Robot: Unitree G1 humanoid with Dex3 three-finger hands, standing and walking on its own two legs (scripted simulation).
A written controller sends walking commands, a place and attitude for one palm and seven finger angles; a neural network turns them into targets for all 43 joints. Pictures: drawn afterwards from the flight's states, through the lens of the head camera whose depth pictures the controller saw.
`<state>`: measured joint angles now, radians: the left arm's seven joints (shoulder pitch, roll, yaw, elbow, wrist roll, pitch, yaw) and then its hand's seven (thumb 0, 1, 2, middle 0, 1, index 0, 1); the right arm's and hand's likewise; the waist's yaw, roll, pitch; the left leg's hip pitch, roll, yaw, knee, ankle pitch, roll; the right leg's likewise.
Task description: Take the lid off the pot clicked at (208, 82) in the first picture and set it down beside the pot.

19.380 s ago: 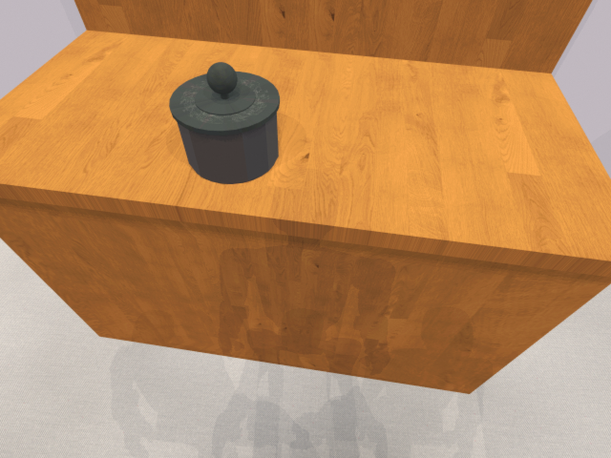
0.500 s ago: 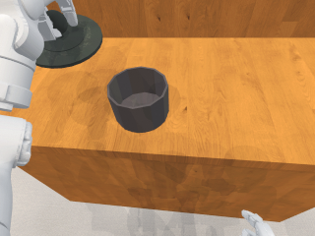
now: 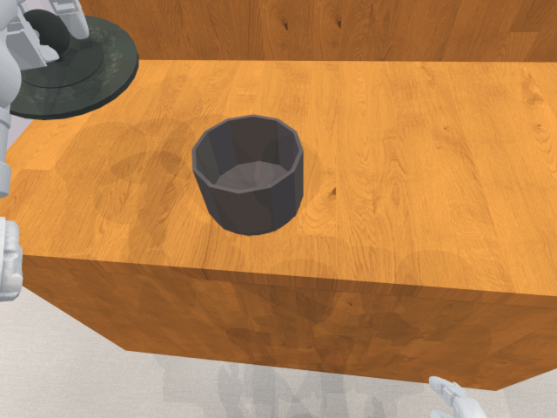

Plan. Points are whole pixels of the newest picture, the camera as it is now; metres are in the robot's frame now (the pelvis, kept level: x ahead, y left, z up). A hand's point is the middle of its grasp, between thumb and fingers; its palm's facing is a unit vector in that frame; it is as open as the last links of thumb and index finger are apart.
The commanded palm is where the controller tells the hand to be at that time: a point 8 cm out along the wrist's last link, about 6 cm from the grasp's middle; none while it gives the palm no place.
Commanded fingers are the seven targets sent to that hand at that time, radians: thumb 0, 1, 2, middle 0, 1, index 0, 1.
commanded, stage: move the lid sideways beside the pot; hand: left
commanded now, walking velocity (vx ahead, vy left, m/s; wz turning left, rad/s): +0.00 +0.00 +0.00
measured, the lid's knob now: (45, 33) +0.48 +0.27 +0.30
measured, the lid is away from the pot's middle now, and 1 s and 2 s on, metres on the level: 0.21 0.22 0.22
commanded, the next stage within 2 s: lower the lid onto the table in 0.22 s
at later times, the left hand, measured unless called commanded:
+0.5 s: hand (27, 48) +0.44 +0.27 +0.30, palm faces -0.14 -0.01 -0.99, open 7.3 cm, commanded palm +0.43 +0.27 +0.37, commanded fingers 0.00 0.46 1.27 -0.95 -0.73 -1.00 -0.77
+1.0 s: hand (61, 69) +0.47 +0.26 +0.26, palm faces -0.18 -0.06 -0.98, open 7.3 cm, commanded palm +0.43 +0.27 +0.34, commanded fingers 0.00 0.46 1.27 -0.95 -0.73 -1.00 -0.77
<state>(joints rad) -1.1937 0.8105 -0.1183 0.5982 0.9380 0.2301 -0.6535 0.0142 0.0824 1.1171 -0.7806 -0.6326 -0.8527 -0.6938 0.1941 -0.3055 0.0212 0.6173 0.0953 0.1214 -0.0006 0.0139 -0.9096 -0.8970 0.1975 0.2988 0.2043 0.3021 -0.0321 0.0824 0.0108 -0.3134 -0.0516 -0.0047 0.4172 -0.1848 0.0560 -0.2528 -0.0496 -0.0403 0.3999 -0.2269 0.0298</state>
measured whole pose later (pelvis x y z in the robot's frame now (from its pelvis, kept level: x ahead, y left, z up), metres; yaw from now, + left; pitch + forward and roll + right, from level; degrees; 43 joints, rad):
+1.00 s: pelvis +0.01 +0.00 +0.00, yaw -1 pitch +5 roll -1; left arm -1.12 0.81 -0.06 0.69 0.95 0.19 -0.62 0.02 0.09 1.11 -0.78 -0.63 -0.85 -0.70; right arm 0.26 -0.31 0.01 0.62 0.09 0.10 -0.01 0.01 -0.91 -0.90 0.20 0.30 0.20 0.30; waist -0.07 0.07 0.02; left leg -0.32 -0.04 0.00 0.44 -0.21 0.05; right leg -0.25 -0.03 -0.03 0.39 -0.23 0.03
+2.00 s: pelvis +0.00 +0.00 +0.00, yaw -1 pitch +4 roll -1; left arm -0.95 0.77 -0.05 0.70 0.91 0.08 -0.57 0.02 0.10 1.11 -0.77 -0.63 -0.85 -0.70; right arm 0.26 -0.31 -0.01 0.63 0.09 0.12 -0.01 0.01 -0.91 -0.90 0.20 0.30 0.20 0.30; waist -0.08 0.06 0.03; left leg -0.32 -0.04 0.00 0.45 -0.21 0.06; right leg -0.24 -0.03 -0.04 0.38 -0.22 0.03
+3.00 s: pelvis +0.00 +0.01 +0.00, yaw +0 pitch +6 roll -2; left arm -0.89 0.74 -0.07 0.84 0.89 -0.05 -0.51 0.02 0.10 1.10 -0.76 -0.63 -0.84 -0.70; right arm 0.27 -0.30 -0.01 0.65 0.08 0.13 -0.02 0.01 -0.91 -0.90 0.20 0.30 0.21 0.30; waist -0.09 0.05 0.02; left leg -0.37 -0.04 -0.01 0.50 -0.23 0.06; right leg -0.28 -0.03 -0.04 0.41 -0.23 0.03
